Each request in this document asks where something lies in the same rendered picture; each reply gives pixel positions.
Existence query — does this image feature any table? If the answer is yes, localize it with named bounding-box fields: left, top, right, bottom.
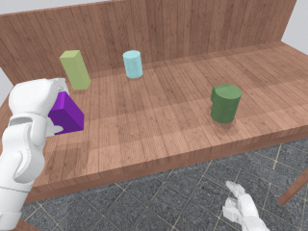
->
left=0, top=0, right=308, bottom=231

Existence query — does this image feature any sponge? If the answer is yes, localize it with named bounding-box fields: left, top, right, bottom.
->
left=48, top=91, right=85, bottom=136

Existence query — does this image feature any robot right hand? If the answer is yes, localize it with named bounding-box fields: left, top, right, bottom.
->
left=222, top=180, right=259, bottom=225

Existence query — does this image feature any robot left forearm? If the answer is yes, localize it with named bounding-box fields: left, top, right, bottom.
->
left=0, top=113, right=48, bottom=231

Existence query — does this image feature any robot left hand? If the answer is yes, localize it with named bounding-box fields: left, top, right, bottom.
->
left=9, top=77, right=70, bottom=138

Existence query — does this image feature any robot right forearm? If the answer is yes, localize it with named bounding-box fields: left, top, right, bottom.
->
left=242, top=216, right=269, bottom=231

